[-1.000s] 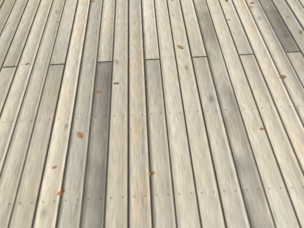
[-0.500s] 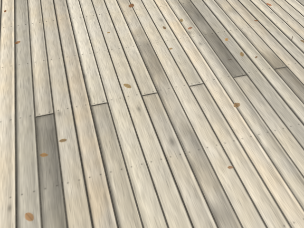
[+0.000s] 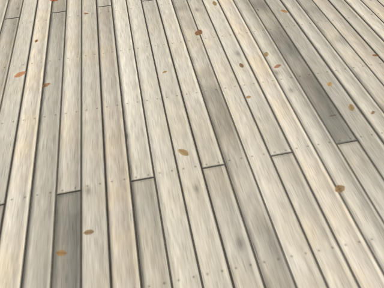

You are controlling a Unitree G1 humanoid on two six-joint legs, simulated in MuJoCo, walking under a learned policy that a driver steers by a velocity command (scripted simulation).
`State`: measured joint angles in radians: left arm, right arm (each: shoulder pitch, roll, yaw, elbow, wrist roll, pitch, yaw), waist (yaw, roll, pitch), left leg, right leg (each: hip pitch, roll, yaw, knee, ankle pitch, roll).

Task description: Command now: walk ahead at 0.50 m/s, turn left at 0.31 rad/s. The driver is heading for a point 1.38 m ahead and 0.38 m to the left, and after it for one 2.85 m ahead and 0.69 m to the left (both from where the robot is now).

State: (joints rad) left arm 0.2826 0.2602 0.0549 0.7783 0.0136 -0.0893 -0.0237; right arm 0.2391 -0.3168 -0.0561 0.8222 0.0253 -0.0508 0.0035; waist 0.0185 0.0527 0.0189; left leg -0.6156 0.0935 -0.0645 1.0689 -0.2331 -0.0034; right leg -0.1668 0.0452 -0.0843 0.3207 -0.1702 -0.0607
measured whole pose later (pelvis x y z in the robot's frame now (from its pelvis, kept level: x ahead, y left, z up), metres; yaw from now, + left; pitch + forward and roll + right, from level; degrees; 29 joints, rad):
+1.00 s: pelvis +0.57 +0.10 +0.00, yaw +26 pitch +1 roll -1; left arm 0.31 0.26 0.05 0.81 0.00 -0.10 -0.02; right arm 0.25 -0.29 -0.06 0.71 0.01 -0.05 0.00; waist 0.04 0.04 0.02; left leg -0.54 0.05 -0.05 1.06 -0.31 0.02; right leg -0.22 0.05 -0.01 0.37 -0.17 -0.05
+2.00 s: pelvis +1.07 +0.33 -0.01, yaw +10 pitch +2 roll +0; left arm 0.22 0.29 0.07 0.72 -0.01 -0.05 -0.03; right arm 0.22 -0.29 -0.04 0.78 0.00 -0.11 0.00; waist 0.01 0.01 0.05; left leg -0.42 0.05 -0.04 1.17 -0.38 0.00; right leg -0.34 0.10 0.01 0.48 -0.16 -0.10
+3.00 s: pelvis +1.35 +0.40 -0.01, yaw -4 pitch -1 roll +1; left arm 0.22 0.23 0.03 0.76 0.01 0.01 0.03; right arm 0.15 -0.25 -0.02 0.91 -0.01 -0.01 0.00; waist -0.01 -0.01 0.03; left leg -0.25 0.00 0.01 0.53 -0.26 -0.01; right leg -0.21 0.00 0.05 0.56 -0.32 0.01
